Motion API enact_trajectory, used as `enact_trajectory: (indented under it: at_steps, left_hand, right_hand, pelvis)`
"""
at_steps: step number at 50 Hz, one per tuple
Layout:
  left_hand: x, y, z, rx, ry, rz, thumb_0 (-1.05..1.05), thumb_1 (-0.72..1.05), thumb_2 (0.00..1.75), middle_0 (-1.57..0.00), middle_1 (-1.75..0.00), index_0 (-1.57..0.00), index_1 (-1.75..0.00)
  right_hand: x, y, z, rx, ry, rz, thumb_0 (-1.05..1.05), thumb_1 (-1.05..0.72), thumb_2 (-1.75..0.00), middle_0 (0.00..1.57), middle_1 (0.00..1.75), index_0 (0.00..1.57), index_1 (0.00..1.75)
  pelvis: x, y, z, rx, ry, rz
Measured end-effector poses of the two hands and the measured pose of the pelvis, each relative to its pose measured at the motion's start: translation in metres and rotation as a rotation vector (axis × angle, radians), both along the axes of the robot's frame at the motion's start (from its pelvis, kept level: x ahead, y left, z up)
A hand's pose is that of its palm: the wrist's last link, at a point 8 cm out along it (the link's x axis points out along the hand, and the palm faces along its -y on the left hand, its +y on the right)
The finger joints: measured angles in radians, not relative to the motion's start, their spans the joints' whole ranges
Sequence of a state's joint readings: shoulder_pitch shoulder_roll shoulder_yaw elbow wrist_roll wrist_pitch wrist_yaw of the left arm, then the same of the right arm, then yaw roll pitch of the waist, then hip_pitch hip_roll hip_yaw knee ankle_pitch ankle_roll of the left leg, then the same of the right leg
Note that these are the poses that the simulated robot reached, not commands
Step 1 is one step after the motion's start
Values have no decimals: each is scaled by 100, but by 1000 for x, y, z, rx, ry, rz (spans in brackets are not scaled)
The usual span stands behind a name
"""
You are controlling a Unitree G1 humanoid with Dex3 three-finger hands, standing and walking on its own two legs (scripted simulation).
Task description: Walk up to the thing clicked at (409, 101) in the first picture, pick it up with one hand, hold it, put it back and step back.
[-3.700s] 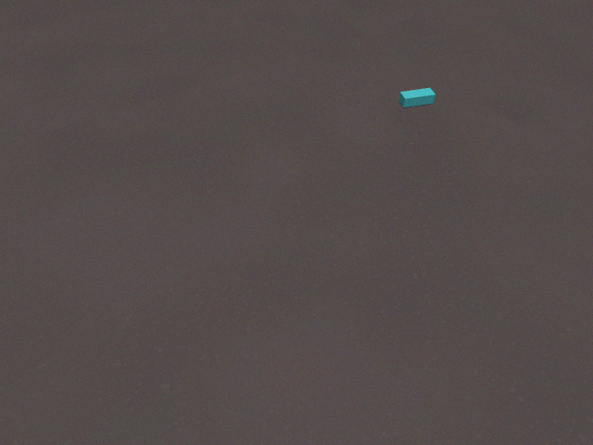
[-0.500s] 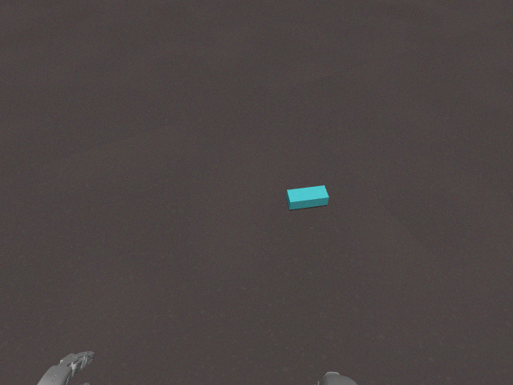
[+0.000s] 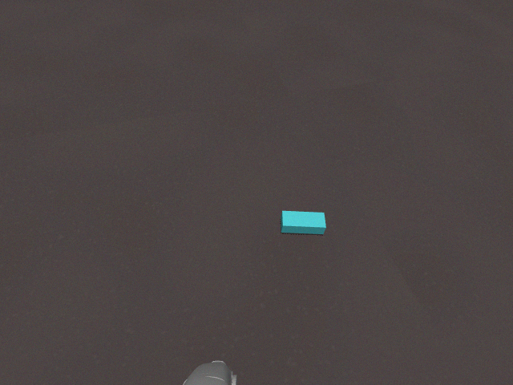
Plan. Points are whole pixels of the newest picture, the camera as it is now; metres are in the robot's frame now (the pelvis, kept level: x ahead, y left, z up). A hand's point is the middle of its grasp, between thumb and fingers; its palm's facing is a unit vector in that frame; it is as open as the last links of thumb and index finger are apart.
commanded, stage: walk up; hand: left
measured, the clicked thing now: (302, 222) +0.85 -0.13 -0.72
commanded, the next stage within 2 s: none
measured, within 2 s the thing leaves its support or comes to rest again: neither
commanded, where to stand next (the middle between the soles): +0.47 -0.44 m, yaw +4 degrees
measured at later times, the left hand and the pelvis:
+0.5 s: hand (225, 326) +0.22 +0.10 -0.11, palm faces -0.02 -0.92 -0.40, open 7.4 cm; pelvis +0.13 -0.19 +0.00, yaw -1 degrees
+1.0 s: hand (303, 292) +0.31 -0.04 -0.15, palm faces -0.05 -0.96 -0.27, open 7.4 cm; pelvis +0.24 -0.31 +0.01, yaw +1 degrees
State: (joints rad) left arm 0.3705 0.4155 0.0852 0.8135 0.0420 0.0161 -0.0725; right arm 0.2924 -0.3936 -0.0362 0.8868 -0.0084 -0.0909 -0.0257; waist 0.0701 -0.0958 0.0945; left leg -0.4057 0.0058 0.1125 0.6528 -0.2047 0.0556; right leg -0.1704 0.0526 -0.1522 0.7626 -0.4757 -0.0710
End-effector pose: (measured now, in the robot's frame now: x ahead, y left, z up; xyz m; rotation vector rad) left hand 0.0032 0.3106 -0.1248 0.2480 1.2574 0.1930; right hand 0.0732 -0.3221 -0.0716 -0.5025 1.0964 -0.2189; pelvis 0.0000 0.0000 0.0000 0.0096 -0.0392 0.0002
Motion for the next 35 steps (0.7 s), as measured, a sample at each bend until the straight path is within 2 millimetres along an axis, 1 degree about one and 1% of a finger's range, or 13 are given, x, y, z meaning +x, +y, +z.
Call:
enact_trajectory:
  at_steps: [2, 4, 7, 11, 15, 19, 21, 22, 24, 27, 29, 32, 35]
  left_hand:
    - [21, -14, -5, -18, 11, -28, 1, 91, 90, -20, -30, -20, -30]
    - [46, -26, -3, -31, 6, -71, 1, 91, 90, -20, -30, -20, -30]
    - [89, -38, 4, -33, -52, -103, 1, 91, 90, -20, -30, -20, -30]
    - [141, -54, 17, -12, -142, -115, 0, 91, 90, -20, -30, -20, -30]
    - [180, -80, 29, 19, -167, -133, 0, 91, 90, -20, -30, -20, -30]
    - [209, -115, 36, 75, -168, -142, 0, 91, 90, -20, -30, -20, -30]
    - [216, -135, 38, 103, -173, -135, 0, 91, 90, -20, -30, -20, -30]
    - [216, -144, 40, 114, -178, -130, 0, 91, 90, -20, -30, -20, -30]
    - [212, -162, 46, 119, -175, -106, 0, 91, 90, -20, -30, -20, -30]
    - [201, -184, 55, 118, -132, -73, 0, 91, 90, -20, -30, -20, -30]
    - [195, -195, 57, 119, -102, -51, 0, 90, 90, -20, -30, -21, -30]
    - [188, -209, 52, 113, -68, -20, 0, 90, 90, -20, -30, -21, -30]
    - [187, -224, 42, 90, -41, -1, 0, 90, 90, -20, -30, -21, -30]
  right_hand:
    - [11, -10, 4, -17, -43, -21, 0, -90, -90, 21, 30, 20, 30]
    - [16, -22, 12, -28, -70, -61, 0, -90, -90, 21, 30, 20, 30]
    - [18, -40, 22, -42, -70, -87, 0, -90, -90, 21, 30, 20, 30]
    - [17, -73, 26, -50, -22, -88, 0, -89, -90, 21, 30, 20, 30]
    - [23, -116, 18, -44, 11, -97, 0, -89, -90, 21, 30, 21, 30]
    - [39, -173, -5, -36, 32, -122, 0, -89, -90, 21, 30, 21, 30]
    - [52, -202, -20, -43, 48, -131, 0, -89, -90, 21, 30, 21, 30]
    - [60, -212, -26, -41, 59, -137, 0, -89, -90, 21, 30, 20, 30]
    - [78, -222, -30, -26, 76, -134, 0, -90, -90, 21, 30, 20, 30]
    - [108, -227, -26, 21, 64, -104, 1, -90, -90, 20, 30, 20, 30]
    - [127, -228, -21, 46, 54, -67, 0, -90, -90, 20, 30, 20, 30]
    - [150, -231, -16, 64, 61, -19, 0, -90, -90, 21, 30, 20, 30]
    - [171, -237, -10, 62, 71, 10, 0, -90, -90, 21, 30, 20, 30]
  pelvis:
    - [10, -5, -1, 4, -9, -7]
    - [21, -14, 3, 4, -18, -15]
    - [37, -31, 9, 8, -25, -16]
    - [55, -60, 12, 8, -28, -23]
    - [74, -95, 9, 19, -19, -33]
    - [100, -140, -4, 32, -2, -40]
    - [110, -160, -11, -4, -10, -30]
    - [115, -168, -12, -6, -9, -21]
    - [123, -182, -7, 8, -5, -18]
    - [137, -199, 6, 12, 7, -20]
    - [147, -211, 12, 10, 11, -18]
    - [161, -228, 16, -3, 15, -11]
    - [177, -242, 15, -14, 13, 0]
